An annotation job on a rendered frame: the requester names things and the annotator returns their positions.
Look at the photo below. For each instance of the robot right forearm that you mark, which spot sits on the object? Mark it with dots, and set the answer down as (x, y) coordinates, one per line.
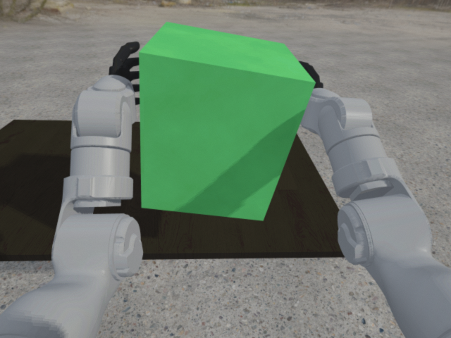
(361, 168)

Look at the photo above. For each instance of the right robot hand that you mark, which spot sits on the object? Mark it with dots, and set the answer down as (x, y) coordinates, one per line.
(313, 74)

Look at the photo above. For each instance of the right robot upper arm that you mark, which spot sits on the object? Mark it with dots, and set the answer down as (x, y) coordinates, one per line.
(389, 236)

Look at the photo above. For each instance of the left robot upper arm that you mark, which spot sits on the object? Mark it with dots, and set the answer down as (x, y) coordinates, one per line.
(93, 253)

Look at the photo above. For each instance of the carton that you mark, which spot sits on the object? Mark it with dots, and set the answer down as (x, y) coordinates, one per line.
(218, 115)

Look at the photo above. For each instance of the robot left forearm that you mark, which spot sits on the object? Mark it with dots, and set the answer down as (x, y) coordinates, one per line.
(101, 142)

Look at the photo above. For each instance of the table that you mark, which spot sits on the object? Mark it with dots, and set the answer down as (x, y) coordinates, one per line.
(301, 220)

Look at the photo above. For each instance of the left robot hand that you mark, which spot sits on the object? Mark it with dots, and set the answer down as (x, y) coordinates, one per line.
(122, 65)

